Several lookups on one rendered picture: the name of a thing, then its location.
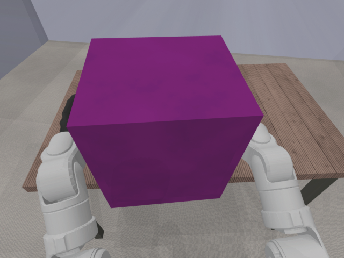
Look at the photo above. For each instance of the table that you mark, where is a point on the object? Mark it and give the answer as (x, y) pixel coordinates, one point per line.
(291, 116)

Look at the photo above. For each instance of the carton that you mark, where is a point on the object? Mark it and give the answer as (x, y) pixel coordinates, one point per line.
(162, 119)

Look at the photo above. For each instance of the left robot hand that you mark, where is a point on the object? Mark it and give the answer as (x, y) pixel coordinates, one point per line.
(66, 113)

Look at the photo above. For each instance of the robot right forearm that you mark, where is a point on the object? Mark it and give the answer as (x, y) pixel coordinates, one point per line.
(275, 178)

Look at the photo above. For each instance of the right robot upper arm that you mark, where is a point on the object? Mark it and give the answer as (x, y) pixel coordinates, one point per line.
(301, 246)

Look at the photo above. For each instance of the robot left forearm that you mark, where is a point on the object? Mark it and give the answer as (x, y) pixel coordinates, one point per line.
(63, 198)

